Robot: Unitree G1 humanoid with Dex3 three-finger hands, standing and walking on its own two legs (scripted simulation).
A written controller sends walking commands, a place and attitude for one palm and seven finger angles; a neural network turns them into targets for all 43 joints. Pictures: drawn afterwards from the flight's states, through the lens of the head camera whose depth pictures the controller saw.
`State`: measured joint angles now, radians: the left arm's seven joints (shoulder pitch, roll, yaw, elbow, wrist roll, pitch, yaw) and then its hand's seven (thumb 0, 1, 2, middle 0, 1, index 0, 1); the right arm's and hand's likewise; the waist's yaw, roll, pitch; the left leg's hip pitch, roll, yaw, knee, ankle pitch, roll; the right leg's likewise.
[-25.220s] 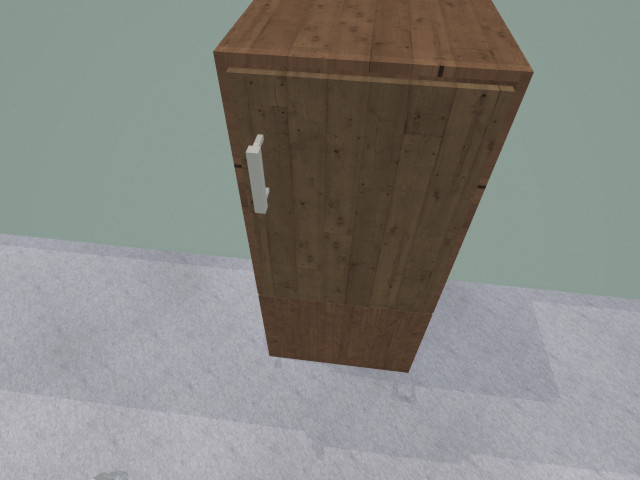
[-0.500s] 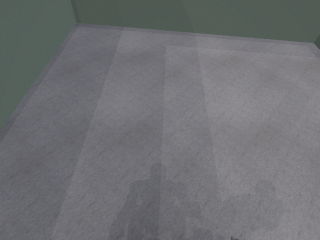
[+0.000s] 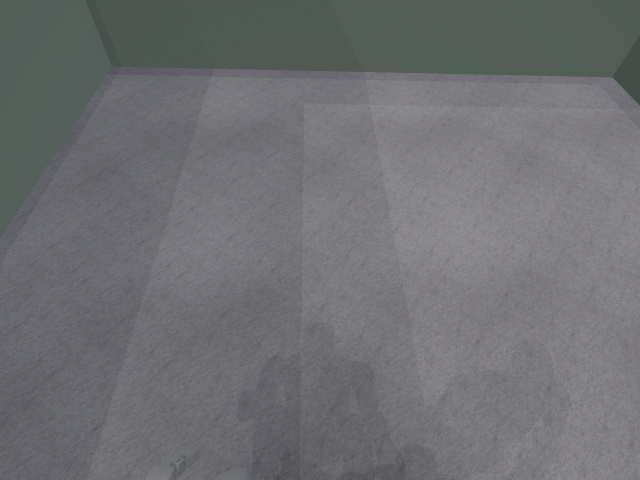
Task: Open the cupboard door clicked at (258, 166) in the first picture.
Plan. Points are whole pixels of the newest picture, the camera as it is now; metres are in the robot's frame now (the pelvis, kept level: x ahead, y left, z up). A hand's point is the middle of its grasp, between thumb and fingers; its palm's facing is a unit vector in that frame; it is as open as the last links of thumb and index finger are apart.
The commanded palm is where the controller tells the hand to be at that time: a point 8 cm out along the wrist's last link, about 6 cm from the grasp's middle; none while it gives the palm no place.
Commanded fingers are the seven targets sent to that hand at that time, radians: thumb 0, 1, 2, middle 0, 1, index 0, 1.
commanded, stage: turn to face it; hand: left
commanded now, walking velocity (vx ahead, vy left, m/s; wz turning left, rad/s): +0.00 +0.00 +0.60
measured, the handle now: out of the picture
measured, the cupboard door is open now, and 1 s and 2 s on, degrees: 41 41 41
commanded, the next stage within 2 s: none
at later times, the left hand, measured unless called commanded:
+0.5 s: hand out of the picture +0.11 +0.21 -0.16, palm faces +0.30 -0.90 -0.32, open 7.4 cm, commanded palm none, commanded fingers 0.00 0.90 0.90 -0.20 -0.30 -0.20 -0.30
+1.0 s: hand out of the picture +0.02 +0.17 -0.17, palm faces +0.62 -0.73 -0.27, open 7.4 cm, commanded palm none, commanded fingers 0.00 0.90 0.90 -0.20 -0.30 -0.20 -0.30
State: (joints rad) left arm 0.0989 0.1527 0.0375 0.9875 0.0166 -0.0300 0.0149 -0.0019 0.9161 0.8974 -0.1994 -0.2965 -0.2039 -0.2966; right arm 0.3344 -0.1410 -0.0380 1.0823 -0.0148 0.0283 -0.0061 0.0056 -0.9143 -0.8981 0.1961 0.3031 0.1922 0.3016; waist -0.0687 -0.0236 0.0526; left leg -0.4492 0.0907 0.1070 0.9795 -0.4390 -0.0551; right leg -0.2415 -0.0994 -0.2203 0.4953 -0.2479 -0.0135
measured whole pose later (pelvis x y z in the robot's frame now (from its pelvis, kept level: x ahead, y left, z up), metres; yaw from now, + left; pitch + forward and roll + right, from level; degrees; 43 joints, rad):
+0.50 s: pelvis +0.08 -0.03 -0.01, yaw +17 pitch +2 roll +1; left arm 0.17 0.25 0.07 0.89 0.02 0.02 0.01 0.00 0.91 0.90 -0.20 -0.30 -0.20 -0.30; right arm 0.19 -0.25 -0.08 0.92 -0.02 0.05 0.00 0.00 -0.91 -0.90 0.20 0.30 0.20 0.30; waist -0.01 0.03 0.05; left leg -0.42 -0.01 -0.07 0.70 -0.38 -0.03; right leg -0.32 -0.05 -0.03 0.60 -0.30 0.03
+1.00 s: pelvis +0.10 -0.05 -0.01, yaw +37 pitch +1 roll +1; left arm 0.18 0.25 0.07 0.91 0.02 0.06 0.00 0.01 0.91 0.90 -0.20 -0.30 -0.20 -0.30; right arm 0.12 -0.22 -0.05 0.89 -0.03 0.03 0.00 0.00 -0.91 -0.90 0.20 0.30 0.20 0.30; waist 0.02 -0.02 0.10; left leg -0.30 0.00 -0.01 0.54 -0.26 -0.01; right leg -0.47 -0.09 -0.02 1.04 -0.45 0.09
